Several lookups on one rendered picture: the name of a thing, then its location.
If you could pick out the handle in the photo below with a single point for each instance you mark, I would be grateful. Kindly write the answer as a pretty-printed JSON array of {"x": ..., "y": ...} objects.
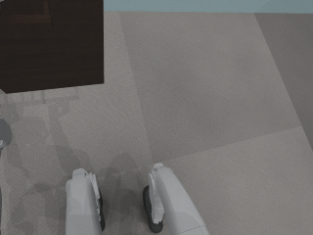
[{"x": 25, "y": 22}]

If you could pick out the right robot foot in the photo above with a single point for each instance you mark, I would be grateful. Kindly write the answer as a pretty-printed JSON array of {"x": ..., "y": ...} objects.
[{"x": 155, "y": 227}]

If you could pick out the robot left thigh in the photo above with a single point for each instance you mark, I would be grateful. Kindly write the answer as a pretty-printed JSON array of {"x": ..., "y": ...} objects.
[{"x": 81, "y": 212}]

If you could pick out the cabinet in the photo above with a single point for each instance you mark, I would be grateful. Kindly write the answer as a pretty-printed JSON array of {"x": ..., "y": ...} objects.
[{"x": 69, "y": 55}]

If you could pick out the robot left upper arm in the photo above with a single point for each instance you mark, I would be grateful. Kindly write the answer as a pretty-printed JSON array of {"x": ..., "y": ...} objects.
[{"x": 5, "y": 140}]

